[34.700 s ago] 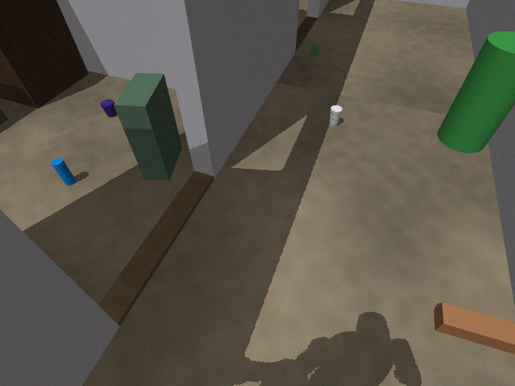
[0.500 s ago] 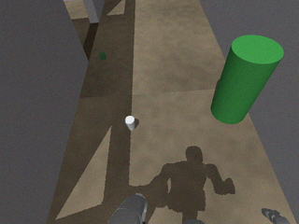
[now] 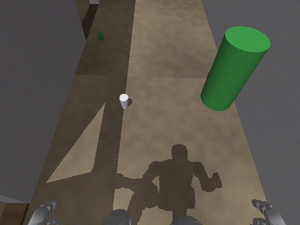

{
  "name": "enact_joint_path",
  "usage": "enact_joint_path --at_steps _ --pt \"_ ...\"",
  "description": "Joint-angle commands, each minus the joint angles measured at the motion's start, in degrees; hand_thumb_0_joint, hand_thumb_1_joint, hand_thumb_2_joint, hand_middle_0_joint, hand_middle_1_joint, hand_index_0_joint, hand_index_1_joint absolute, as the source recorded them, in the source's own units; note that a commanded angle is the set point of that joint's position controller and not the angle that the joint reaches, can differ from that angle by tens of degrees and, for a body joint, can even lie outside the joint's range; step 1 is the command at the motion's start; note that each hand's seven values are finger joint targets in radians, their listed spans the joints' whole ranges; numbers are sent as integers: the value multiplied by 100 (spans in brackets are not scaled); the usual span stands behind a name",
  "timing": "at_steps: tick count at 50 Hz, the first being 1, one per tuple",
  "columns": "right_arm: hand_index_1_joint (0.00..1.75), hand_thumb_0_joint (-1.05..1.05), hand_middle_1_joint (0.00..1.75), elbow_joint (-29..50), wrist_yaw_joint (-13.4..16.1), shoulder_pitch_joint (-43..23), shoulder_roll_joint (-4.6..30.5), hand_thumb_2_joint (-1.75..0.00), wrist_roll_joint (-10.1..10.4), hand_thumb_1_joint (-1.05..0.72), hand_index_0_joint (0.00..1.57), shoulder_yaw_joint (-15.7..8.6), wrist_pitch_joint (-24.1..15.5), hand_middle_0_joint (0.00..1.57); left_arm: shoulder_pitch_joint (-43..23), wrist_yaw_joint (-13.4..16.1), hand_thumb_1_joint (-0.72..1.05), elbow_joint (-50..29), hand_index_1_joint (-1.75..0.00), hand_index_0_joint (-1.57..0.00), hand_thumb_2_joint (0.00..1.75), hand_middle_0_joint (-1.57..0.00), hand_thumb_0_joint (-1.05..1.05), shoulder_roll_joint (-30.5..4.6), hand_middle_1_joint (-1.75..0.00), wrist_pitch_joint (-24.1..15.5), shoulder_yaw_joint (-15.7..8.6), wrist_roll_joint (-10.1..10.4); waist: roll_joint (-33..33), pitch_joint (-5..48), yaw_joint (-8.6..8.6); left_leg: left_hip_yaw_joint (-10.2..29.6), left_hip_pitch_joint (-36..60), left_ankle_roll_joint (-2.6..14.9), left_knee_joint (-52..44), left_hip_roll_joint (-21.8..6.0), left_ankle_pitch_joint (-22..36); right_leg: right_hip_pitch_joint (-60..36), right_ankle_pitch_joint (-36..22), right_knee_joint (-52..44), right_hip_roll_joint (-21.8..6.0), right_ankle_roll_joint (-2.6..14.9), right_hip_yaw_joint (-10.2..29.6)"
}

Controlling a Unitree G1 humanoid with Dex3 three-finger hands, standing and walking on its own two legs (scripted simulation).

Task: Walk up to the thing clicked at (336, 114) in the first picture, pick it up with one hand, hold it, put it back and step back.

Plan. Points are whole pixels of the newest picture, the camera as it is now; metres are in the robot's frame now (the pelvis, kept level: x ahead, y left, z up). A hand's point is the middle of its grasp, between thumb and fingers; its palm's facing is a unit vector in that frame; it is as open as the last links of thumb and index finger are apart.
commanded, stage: step back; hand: left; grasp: from the side
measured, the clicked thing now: (124, 102) +0.98 +0.22 -0.70
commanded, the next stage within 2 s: stand in 1.02 s
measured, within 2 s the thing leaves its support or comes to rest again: neither
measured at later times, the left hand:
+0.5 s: hand out of the picture +0.02 +0.28 -0.14, palm faces -0.02 -0.91 -0.41, open 7.4 cm
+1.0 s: hand out of the picture +0.08 +0.30 -0.15, palm faces +0.02 -0.93 -0.36, open 7.3 cm
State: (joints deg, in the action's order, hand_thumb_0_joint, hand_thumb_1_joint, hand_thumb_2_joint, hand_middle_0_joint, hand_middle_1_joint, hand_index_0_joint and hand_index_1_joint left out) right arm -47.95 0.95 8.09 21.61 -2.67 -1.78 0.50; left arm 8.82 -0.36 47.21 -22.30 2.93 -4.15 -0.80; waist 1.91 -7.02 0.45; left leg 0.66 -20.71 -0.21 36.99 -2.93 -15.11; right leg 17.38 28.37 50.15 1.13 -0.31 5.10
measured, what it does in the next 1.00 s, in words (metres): steps on the spot: right foot, then left foot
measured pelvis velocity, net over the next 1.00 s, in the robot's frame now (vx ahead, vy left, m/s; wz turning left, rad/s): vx -0.01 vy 0.03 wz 0.01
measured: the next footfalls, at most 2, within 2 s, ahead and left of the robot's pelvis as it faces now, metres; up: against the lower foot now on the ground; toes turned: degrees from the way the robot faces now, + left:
right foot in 0.04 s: +0.02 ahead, -0.11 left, +0.00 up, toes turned -1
left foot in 0.28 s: +0.00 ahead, +0.13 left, +0.00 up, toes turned -1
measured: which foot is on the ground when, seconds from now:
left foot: down 0.00-0.06, up 0.08-0.26, down 0.28-0.54, up 0.56-0.76, down 0.78-1.00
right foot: up 0.00-0.02, down 0.04-1.00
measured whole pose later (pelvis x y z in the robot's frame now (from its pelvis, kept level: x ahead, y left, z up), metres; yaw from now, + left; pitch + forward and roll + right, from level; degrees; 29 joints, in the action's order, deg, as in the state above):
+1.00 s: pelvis -0.01 +0.03 +0.01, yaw +1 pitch -2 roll -1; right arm -58.3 -0.3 6.9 19.3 -1.7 -1.5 -1.5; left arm 7.1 0.0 58.8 -22.4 -0.2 -2.8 -0.5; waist 1.4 -5.4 0.6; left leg -1.2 -17.3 0.1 35.0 -1.6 -16.0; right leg 11.8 18.7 32.7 -1.7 0.1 -0.9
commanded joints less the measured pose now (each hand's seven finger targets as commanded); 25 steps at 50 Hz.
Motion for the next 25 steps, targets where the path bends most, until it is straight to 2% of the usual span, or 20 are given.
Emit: enact_joint_path --at_steps 1,2,3,4,5,6,7,8,10,12,14,15,16,17,18,19,20,22,24,25 --pt "30 0 30 188 5 2 1369 -90 71 -90 20 -402 72 20 678 151 90 193 -30 -20 90 -20 0 -838 -30 -438 -296 -49 -1133 1166 119 441 898 870 226 -587 845 -880 -1197 -3361 107 65 -621" --pt "30 0 30 212 -4 45 1073 -90 111 -90 20 -334 89 20 672 183 90 311 -30 -20 90 -20 0 -1166 -30 -488 -378 -133 -591 1068 80 371 -43 610 791 -340 425 -1443 -1335 -3096 -176 213 262" --pt "30 0 30 344 -22 74 791 -90 147 -90 20 -220 66 20 576 191 90 233 -30 -20 90 -20 0 -1511 -30 -539 -436 -211 452 935 19 229 -1300 265 1140 148 -1054 -1734 -1141 -3155 -1158 541 1847" --pt "30 0 30 368 41 -213 974 -90 132 -90 20 -289 64 20 117 197 90 30 -30 -20 90 -20 0 -1980 -30 -528 -526 -204 629 756 187 630 -882 62 1398 95 -1766 -249 -388 -3235 -2223 1359 2689" --pt "30 0 30 167 36 -183 1282 -90 144 -90 20 -423 48 20 -447 198 90 -86 -30 -20 90 -20 0 -2029 -30 -520 -494 -213 812 382 58 808 -3 37 1779 -94 -1636 993 121 -3386 -2412 1564 2926" --pt "30 0 30 41 -24 -130 1382 -90 170 -90 20 -468 34 20 -730 171 90 -101 -30 -20 90 -20 0 -1731 -30 -520 -389 -183 548 35 -142 775 456 19 1738 -142 -1333 1567 388 -3363 -2087 1359 2311" --pt "30 0 30 -15 -66 -231 1327 -90 187 -90 20 -441 8 20 -666 155 90 -55 -30 -20 90 -20 0 -1470 -30 -550 -309 -174 243 -148 -154 462 201 40 1411 89 -1137 1165 -98 -3169 -1558 1097 1489" --pt "30 0 30 -42 -83 -170 1132 -90 198 -90 20 -374 -23 20 -574 165 90 15 -30 -20 90 -20 0 -1382 -30 -565 -303 -170 528 -59 -122 336 -144 63 1159 164 -940 581 -516 -3013 -1331 966 1149" --pt "30 0 30 -69 -124 -264 1020 -90 130 -90 20 -328 -50 20 -147 131 90 215 -30 -20 90 -20 0 -1441 -30 -597 -334 -161 740 -38 97 292 -132 32 832 179 -1029 413 -57 -3077 -1247 905 1278" --pt "30 0 30 -124 -155 -250 1017 -90 111 -90 20 -319 -128 20 59 94 90 272 -30 -20 90 -20 0 -1485 -30 -568 -330 -164 887 123 164 -15 -33 14 -31 280 -1251 -92 -522 -2932 -1240 893 1174" --pt "30 0 30 -336 -143 185 957 -90 89 -90 20 -373 -225 20 -106 67 90 274 -30 -20 90 -20 0 -1406 -30 -488 -287 -117 819 463 -64 -241 787 43 -1346 431 -703 -172 -1017 -2407 -1169 769 810" --pt "30 0 30 -417 -120 268 1064 -90 65 -90 20 -447 -268 20 -58 62 90 242 -30 -20 90 -20 0 -1200 -30 -470 -197 -94 613 647 -103 112 1372 136 -1499 300 -288 73 -1510 -2025 -1030 595 602" --pt "30 0 30 -453 -86 415 1255 -90 16 -90 20 -514 -315 20 48 61 90 231 -30 -20 90 -20 0 -950 -30 -468 -98 -48 52 922 -161 1149 2016 364 -1751 -331 -354 649 -1668 -1326 -729 381 323" --pt "30 0 30 -439 -91 266 1662 -90 49 -90 20 -560 -308 20 -47 65 90 271 -30 -20 90 -20 0 -789 -30 -467 -55 25 -940 920 -118 2406 1845 909 -2054 -1143 -1335 1097 -254 -676 -56 166 -518" --pt "30 0 30 -414 -130 275 1881 -90 61 -90 20 -621 -289 20 -127 109 90 338 -30 -20 90 -20 0 -1214 -30 -466 -186 -28 -885 689 -184 2805 1133 1353 -2250 -1604 -2129 874 430 -166 -237 187 -437" --pt "30 0 30 -415 -152 141 1819 -90 65 -90 20 -620 -272 20 -11 80 90 404 -30 -20 90 -20 0 -1286 -30 -491 -202 -29 -795 508 -89 2650 810 1445 -2312 -1609 -2345 643 370 -215 -354 197 -342" --pt "30 0 30 -372 -169 -11 1646 -90 24 -90 20 -567 -257 20 92 46 90 407 -30 -20 90 -20 0 -1198 -30 -521 -190 -27 -809 433 -10 2148 886 1290 -2244 -1350 -2133 644 416 -544 -351 225 -376" --pt "30 0 30 -375 -166 -108 1412 -90 23 -90 20 -496 -252 20 278 19 90 511 -30 -20 90 -20 0 -1012 -30 -592 -172 -21 -933 359 83 1491 724 957 -1862 -935 -1195 243 -304 -1402 -264 231 -604" --pt "30 0 30 -408 -183 -205 1222 -90 124 -90 20 -407 -217 20 444 47 90 655 -30 -20 90 -20 0 -869 -30 -640 -198 -49 -954 583 265 902 268 591 -1204 -570 -184 -940 -1032 -2494 -117 270 -747" --pt "30 0 30 -358 -174 -273 1048 -90 168 -90 20 -347 -181 20 606 92 90 772 -30 -20 90 -20 0 -982 -30 -652 -256 -83 -740 700 357 664 -165 439 -682 -380 105 -1544 -1224 -2617 -201 332 -496"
